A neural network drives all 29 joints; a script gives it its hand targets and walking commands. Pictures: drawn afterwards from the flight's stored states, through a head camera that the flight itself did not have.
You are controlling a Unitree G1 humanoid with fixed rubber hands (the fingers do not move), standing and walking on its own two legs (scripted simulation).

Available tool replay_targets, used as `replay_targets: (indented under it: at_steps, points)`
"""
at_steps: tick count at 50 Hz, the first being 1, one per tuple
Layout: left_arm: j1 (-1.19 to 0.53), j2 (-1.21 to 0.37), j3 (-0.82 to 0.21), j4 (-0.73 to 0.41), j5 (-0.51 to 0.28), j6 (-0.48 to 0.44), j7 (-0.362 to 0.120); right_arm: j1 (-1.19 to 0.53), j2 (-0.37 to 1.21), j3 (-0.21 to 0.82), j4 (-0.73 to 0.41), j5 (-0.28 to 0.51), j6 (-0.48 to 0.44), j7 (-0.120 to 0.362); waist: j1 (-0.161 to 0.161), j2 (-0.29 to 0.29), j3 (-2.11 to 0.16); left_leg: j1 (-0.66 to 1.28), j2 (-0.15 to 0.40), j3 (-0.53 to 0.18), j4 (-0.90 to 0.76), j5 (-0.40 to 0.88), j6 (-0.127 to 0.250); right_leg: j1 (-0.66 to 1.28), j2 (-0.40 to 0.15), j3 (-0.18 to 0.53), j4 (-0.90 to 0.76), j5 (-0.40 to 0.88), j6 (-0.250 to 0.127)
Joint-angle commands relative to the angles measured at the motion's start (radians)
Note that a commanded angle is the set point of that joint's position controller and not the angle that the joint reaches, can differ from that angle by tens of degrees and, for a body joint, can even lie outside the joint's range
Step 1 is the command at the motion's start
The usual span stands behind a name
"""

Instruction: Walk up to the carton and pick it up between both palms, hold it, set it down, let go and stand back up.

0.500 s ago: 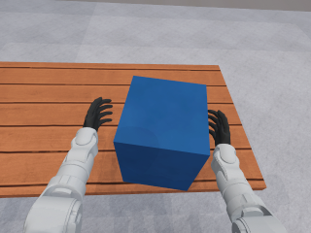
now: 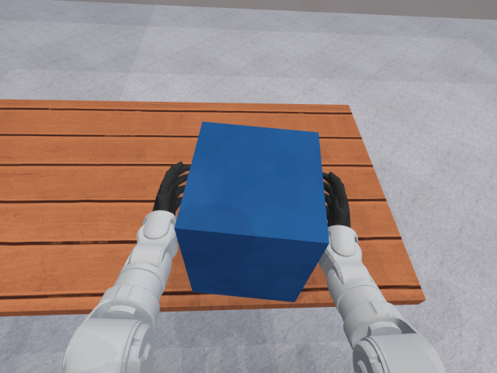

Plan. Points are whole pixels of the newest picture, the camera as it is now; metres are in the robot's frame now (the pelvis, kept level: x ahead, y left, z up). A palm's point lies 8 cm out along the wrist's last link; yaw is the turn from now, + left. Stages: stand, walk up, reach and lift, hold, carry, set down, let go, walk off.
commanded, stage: reach and lift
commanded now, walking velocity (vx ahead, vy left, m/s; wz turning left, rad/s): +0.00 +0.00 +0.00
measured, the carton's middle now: (251, 217) +0.38 -0.02 +0.00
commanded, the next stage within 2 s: none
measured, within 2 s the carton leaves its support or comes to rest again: leaves its support in 1.12 s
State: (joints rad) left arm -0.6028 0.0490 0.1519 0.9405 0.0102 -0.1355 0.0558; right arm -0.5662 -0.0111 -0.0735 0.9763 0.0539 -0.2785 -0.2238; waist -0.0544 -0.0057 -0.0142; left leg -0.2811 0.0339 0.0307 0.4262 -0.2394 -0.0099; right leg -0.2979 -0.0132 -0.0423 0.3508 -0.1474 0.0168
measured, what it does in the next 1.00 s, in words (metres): stands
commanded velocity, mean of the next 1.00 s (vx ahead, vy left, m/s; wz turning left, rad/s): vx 0.00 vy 0.00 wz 0.00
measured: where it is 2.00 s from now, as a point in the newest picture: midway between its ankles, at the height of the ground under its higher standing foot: outside the picture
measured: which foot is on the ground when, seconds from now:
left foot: down 0.00-1.00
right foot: down 0.00-1.00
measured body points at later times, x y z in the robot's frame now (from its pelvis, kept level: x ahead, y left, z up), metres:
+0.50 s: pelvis +0.00 +0.00 +0.00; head +0.04 +0.01 +0.45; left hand +0.39 +0.13 +0.03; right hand +0.37 -0.16 +0.03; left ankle -0.02 +0.12 -0.74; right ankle +0.01 -0.13 -0.74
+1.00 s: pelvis +0.00 +0.01 +0.00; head +0.04 +0.02 +0.45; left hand +0.39 +0.13 +0.03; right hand +0.36 -0.16 +0.03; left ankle -0.02 +0.12 -0.74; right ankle +0.01 -0.13 -0.74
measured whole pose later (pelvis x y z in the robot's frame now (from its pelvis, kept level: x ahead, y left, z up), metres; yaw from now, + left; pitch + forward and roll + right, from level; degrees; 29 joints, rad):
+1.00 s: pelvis +0.00 +0.01 +0.00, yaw +0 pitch +6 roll -2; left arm -0.60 -0.01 0.28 1.01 0.16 -0.28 0.05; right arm -0.55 0.06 -0.31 0.99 -0.22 -0.36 -0.19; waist -0.05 -0.01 -0.03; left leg -0.29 0.03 0.03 0.43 -0.24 0.00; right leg -0.28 -0.01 -0.04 0.30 -0.12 0.02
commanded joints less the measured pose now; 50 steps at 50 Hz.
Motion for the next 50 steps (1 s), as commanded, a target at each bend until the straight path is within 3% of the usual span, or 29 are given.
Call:
replay_targets:
  at_steps: [1, 2, 5, 6, 8, 10, 12, 16, 17, 18, 19, 21, 23, 26, 28, 29, 31, 32, 33, 34, 36, 37, 39, 44, 45, 47, 48, 49, 50]
  points:
    - [-0.488, -0.026, -0.004, -0.161, 0.125, -0.069, 0.014, -0.403, 0.044, -0.100, -0.117, -0.075, -0.065, 0.001, -0.043, 0.071, -0.564, 0.106, -0.036, 0.005, 0.061, 0.414, -0.062, 0.153, 0.069, -0.004, 0.021, 0.344, -0.007]
    - [-0.469, -0.043, -0.010, -0.151, 0.130, -0.065, 0.021, -0.396, 0.032, -0.107, -0.095, -0.071, -0.070, 0.008, -0.042, 0.088, -0.565, 0.129, -0.028, -0.003, 0.064, 0.432, -0.067, 0.131, 0.074, -0.015, 0.023, 0.331, -0.011]
    - [-0.456, -0.032, 0.022, -0.122, 0.148, -0.056, 0.015, -0.384, 0.045, -0.080, -0.090, -0.073, -0.055, 0.006, -0.009, 0.049, -0.499, 0.095, -0.037, 0.011, 0.051, 0.402, -0.053, 0.158, 0.067, 0.000, 0.011, 0.334, 0.001]
    - [-0.416, -0.057, 0.016, -0.123, 0.135, -0.062, 0.009, -0.360, 0.078, -0.058, -0.121, -0.068, -0.066, 0.007, -0.009, 0.027, -0.557, 0.101, -0.035, 0.011, 0.060, 0.426, -0.049, 0.185, 0.069, 0.000, 0.020, 0.374, -0.001]
    - [-0.441, -0.073, 0.000, -0.131, 0.153, -0.062, 0.003, -0.368, 0.093, -0.071, -0.090, -0.080, -0.059, 0.004, -0.038, 0.060, -0.502, 0.097, -0.036, 0.006, 0.047, 0.387, -0.052, 0.177, 0.063, -0.004, 0.010, 0.337, -0.003]
    - [-0.408, -0.101, 0.005, -0.150, 0.158, -0.070, -0.006, -0.354, 0.108, -0.061, -0.124, -0.088, -0.075, 0.008, -0.025, 0.048, -0.536, 0.139, -0.032, 0.010, 0.061, 0.462, -0.060, 0.175, 0.070, -0.012, 0.011, 0.380, -0.001]
    - [-0.501, -0.086, 0.024, -0.127, 0.169, -0.083, -0.008, -0.443, 0.109, -0.080, -0.121, -0.121, -0.078, 0.022, -0.009, 0.050, -0.537, 0.099, -0.036, 0.012, 0.055, 0.399, -0.050, 0.169, 0.062, -0.014, 0.018, 0.314, -0.003]
    - [-0.472, -0.165, 0.013, -0.102, 0.218, -0.102, -0.031, -0.407, 0.197, -0.095, -0.072, -0.171, -0.085, 0.047, -0.024, 0.050, -0.508, 0.131, -0.035, 0.017, 0.036, 0.396, -0.052, 0.192, 0.058, -0.023, -0.007, 0.310, -0.010]
    - [-0.424, -0.196, 0.008, -0.119, 0.222, -0.119, -0.030, -0.372, 0.214, -0.093, -0.092, -0.183, -0.101, 0.051, -0.017, 0.046, -0.535, 0.127, -0.035, 0.015, 0.042, 0.447, -0.057, 0.215, 0.058, -0.020, 0.005, 0.371, -0.009]
    - [-0.479, -0.225, -0.002, -0.075, 0.240, -0.117, -0.055, -0.412, 0.256, -0.102, -0.057, -0.210, -0.101, 0.064, -0.036, 0.060, -0.507, 0.121, -0.038, 0.017, 0.028, 0.411, -0.055, 0.203, 0.049, -0.032, 0.000, 0.336, -0.004]
    - [-0.472, -0.278, -0.006, -0.071, 0.264, -0.125, -0.071, -0.402, 0.333, -0.073, -0.065, -0.238, -0.098, 0.081, -0.018, 0.049, -0.497, 0.111, -0.047, 0.027, 0.029, 0.418, -0.051, 0.246, 0.044, -0.024, 0.000, 0.357, -0.003]
    - [-0.478, -0.463, -0.039, -0.008, 0.302, -0.138, -0.127, -0.416, 0.547, -0.010, -0.074, -0.312, -0.121, 0.126, -0.013, 0.002, -0.505, 0.089, -0.058, 0.037, 0.012, 0.419, -0.039, 0.319, 0.037, -0.018, 0.000, 0.448, 0.004]
    - [-0.506, -0.651, -0.099, 0.052, 0.333, -0.158, -0.173, -0.448, 0.717, 0.037, -0.068, -0.385, -0.129, 0.177, -0.014, 0.019, -0.490, 0.068, -0.063, 0.038, -0.020, 0.399, -0.039, 0.357, 0.034, -0.028, -0.003, 0.428, -0.004]
    - [-0.455, -0.666, -0.131, 0.066, 0.333, -0.180, -0.168, -0.402, 0.725, 0.046, -0.045, -0.396, -0.140, 0.198, -0.007, 0.047, -0.499, 0.116, -0.051, 0.029, -0.030, 0.448, -0.051, 0.345, 0.048, -0.034, -0.022, 0.426, -0.014]
    - [-0.444, -0.658, -0.125, 0.113, 0.339, -0.175, -0.170, -0.407, 0.725, 0.044, -0.035, -0.398, -0.128, 0.199, -0.023, 0.031, -0.455, 0.083, -0.054, 0.028, -0.054, 0.390, -0.047, 0.358, 0.046, -0.027, -0.031, 0.400, -0.011]
    - [-0.493, -0.657, -0.140, 0.094, 0.330, -0.186, -0.164, -0.423, 0.713, 0.047, -0.013, -0.403, -0.129, 0.202, -0.026, 0.056, -0.456, 0.071, -0.051, 0.025, -0.060, 0.371, -0.051, 0.339, 0.043, -0.026, -0.033, 0.369, -0.015]
    - [-0.460, -0.644, -0.126, 0.100, 0.338, -0.182, -0.156, -0.409, 0.688, 0.016, -0.002, -0.404, -0.121, 0.208, -0.010, 0.061, -0.428, 0.082, -0.046, 0.033, -0.073, 0.330, -0.049, 0.318, 0.046, -0.034, -0.046, 0.314, -0.019]
    - [-0.452, -0.648, -0.113, 0.100, 0.337, -0.177, -0.159, -0.409, 0.675, 0.001, -0.017, -0.414, -0.118, 0.207, -0.023, 0.041, -0.415, 0.090, -0.042, 0.030, -0.081, 0.326, -0.048, 0.315, 0.046, -0.036, -0.054, 0.301, -0.017]
    - [-0.495, -0.628, -0.113, 0.119, 0.332, -0.177, -0.161, -0.434, 0.681, 0.010, -0.006, -0.418, -0.110, 0.207, -0.015, 0.043, -0.413, 0.059, -0.047, 0.032, -0.081, 0.290, -0.044, 0.304, 0.043, -0.029, -0.055, 0.272, -0.022]
    - [-0.488, -0.637, -0.129, 0.069, 0.324, -0.184, -0.156, -0.411, 0.674, 0.007, -0.012, -0.412, -0.115, 0.208, -0.028, 0.055, -0.435, 0.080, -0.044, 0.032, -0.081, 0.321, -0.053, 0.317, 0.045, -0.033, -0.051, 0.301, -0.019]
    - [-0.493, -0.664, -0.150, 0.078, 0.321, -0.183, -0.150, -0.417, 0.694, 0.015, -0.003, -0.399, -0.118, 0.210, -0.029, 0.067, -0.453, 0.097, -0.042, 0.025, -0.077, 0.337, -0.058, 0.293, 0.051, -0.042, -0.056, 0.289, -0.023]
    - [-0.475, -0.669, -0.149, 0.081, 0.321, -0.183, -0.143, -0.429, 0.686, 0.022, -0.007, -0.399, -0.119, 0.209, -0.014, 0.065, -0.449, 0.110, -0.037, 0.018, -0.070, 0.361, -0.059, 0.277, 0.057, -0.041, -0.056, 0.292, -0.032]
    - [-0.474, -0.677, -0.167, 0.070, 0.312, -0.187, -0.141, -0.429, 0.691, 0.035, -0.039, -0.397, -0.129, 0.206, -0.021, 0.056, -0.476, 0.110, -0.037, 0.017, -0.059, 0.389, -0.061, 0.278, 0.055, -0.039, -0.053, 0.321, -0.028]
    - [-0.496, -0.682, -0.163, 0.087, 0.308, -0.172, -0.146, -0.454, 0.695, 0.035, -0.028, -0.384, -0.121, 0.196, -0.017, 0.069, -0.465, 0.081, -0.042, 0.021, -0.062, 0.358, -0.057, 0.288, 0.054, -0.038, -0.052, 0.304, -0.028]
    - [-0.446, -0.694, -0.191, 0.040, 0.307, -0.189, -0.137, -0.402, 0.713, 0.076, -0.055, -0.364, -0.141, 0.194, -0.007, 0.069, -0.529, 0.125, -0.040, 0.020, -0.045, 0.440, -0.064, 0.306, 0.060, -0.036, -0.045, 0.381, -0.030]
    - [-0.497, -0.695, -0.185, 0.060, 0.309, -0.188, -0.133, -0.443, 0.714, 0.080, -0.043, -0.374, -0.142, 0.193, -0.013, 0.063, -0.510, 0.104, -0.044, 0.011, -0.047, 0.424, -0.061, 0.306, 0.051, -0.031, -0.051, 0.375, -0.026]
    - [-0.496, -0.702, -0.202, 0.028, 0.309, -0.207, -0.126, -0.432, 0.717, 0.108, -0.052, -0.369, -0.158, 0.195, -0.005, 0.053, -0.536, 0.124, -0.040, 0.011, -0.037, 0.470, -0.065, 0.305, 0.063, -0.039, -0.036, 0.412, -0.027]
    - [-0.500, -0.723, -0.216, -0.004, 0.292, -0.221, -0.123, -0.401, 0.730, 0.109, -0.059, -0.366, -0.170, 0.190, -0.020, 0.059, -0.574, 0.147, -0.040, 0.009, -0.028, 0.511, -0.073, 0.314, 0.063, -0.043, -0.042, 0.441, -0.029]
    - [-0.525, -0.709, -0.215, 0.010, 0.297, -0.229, -0.121, -0.431, 0.725, 0.116, -0.072, -0.377, -0.177, 0.188, -0.010, 0.054, -0.591, 0.129, -0.043, 0.008, -0.027, 0.483, -0.068, 0.312, 0.059, -0.040, -0.037, 0.440, -0.026]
